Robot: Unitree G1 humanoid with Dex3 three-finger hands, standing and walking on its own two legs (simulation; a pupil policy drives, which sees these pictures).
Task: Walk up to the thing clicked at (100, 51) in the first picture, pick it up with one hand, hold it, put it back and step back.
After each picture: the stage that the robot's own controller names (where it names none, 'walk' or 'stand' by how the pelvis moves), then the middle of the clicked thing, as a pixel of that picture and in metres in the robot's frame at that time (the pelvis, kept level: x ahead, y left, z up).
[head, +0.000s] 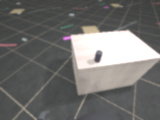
stand; (98, 56) +0.64 -0.07 -0.04
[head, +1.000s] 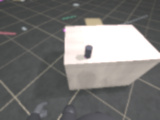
rise first; (88, 52) +0.59 +0.04 -0.01
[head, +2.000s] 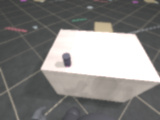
stand; (67, 60) +0.47 +0.22 -0.01
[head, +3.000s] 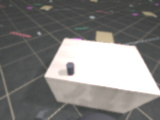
stand; (70, 69) +0.44 +0.18 -0.04
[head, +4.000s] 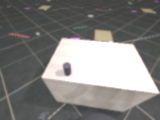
stand; (67, 69) +0.44 +0.20 -0.05
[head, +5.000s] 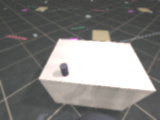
stand; (64, 70) +0.43 +0.23 -0.05
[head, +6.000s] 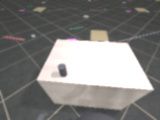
stand; (62, 70) +0.43 +0.24 -0.05
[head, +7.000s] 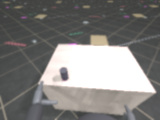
rise first; (64, 74) +0.41 +0.24 -0.04
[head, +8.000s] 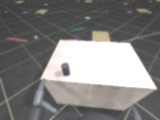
go down; (65, 69) +0.43 +0.24 -0.04
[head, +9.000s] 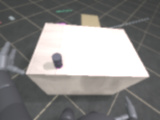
go down; (57, 61) +0.44 +0.22 +0.00
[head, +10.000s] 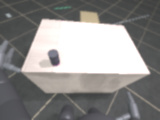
go down; (54, 58) +0.45 +0.23 +0.02
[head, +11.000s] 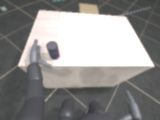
close in; (53, 51) +0.47 +0.23 +0.05
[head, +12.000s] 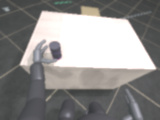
close; (56, 51) +0.47 +0.21 +0.06
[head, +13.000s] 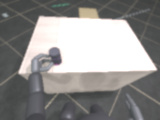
lift; (55, 56) +0.44 +0.21 +0.05
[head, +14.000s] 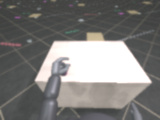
rise first; (62, 69) +0.45 +0.23 -0.01
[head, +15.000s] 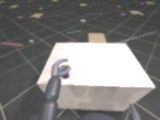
close; (64, 72) +0.42 +0.22 -0.03
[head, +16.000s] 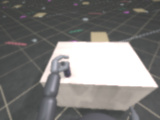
go down; (66, 71) +0.44 +0.21 -0.03
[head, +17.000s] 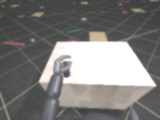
go down; (66, 71) +0.44 +0.22 -0.03
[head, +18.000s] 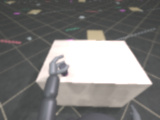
close; (63, 69) +0.44 +0.22 -0.03
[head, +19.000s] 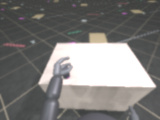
stand; (65, 72) +0.43 +0.22 -0.04
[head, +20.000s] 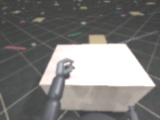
stand; (65, 72) +0.44 +0.22 -0.03
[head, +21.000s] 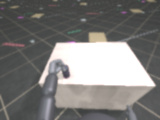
crouch; (65, 71) +0.43 +0.22 -0.04
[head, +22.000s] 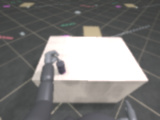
lower; (61, 67) +0.44 +0.22 -0.03
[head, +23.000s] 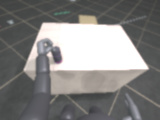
lower; (56, 55) +0.49 +0.22 +0.04
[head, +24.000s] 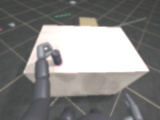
lower; (56, 58) +0.47 +0.22 +0.03
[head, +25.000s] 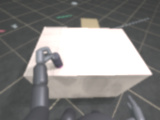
lower; (57, 60) +0.45 +0.23 +0.03
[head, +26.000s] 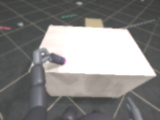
lower; (57, 59) +0.45 +0.24 +0.04
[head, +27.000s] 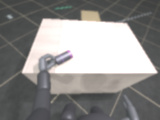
loosen; (63, 57) +0.46 +0.18 +0.02
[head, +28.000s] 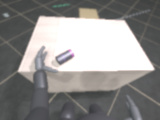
withdraw; (64, 56) +0.46 +0.16 +0.03
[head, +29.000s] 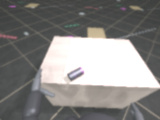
sink last; (75, 73) +0.39 +0.12 -0.02
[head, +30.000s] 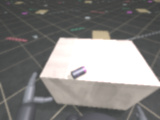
stand; (78, 72) +0.42 +0.12 -0.02
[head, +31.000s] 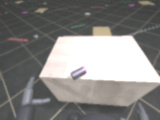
stand; (78, 73) +0.41 +0.12 -0.03
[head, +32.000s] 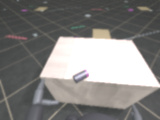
stand; (80, 76) +0.39 +0.10 -0.04
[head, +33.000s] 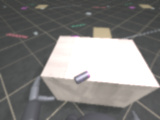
stand; (82, 77) +0.38 +0.09 -0.05
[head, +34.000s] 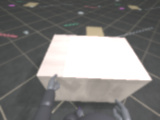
stand; (79, 111) +0.24 +0.04 -0.58
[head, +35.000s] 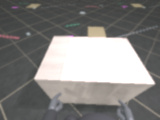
stand; out of the picture +0.06 +0.03 -0.72
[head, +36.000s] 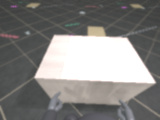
stand; out of the picture +0.08 +0.00 -0.71
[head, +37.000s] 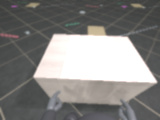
stand; out of the picture +0.09 -0.03 -0.70
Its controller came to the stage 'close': yes
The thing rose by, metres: 0.01
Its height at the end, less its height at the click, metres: -0.70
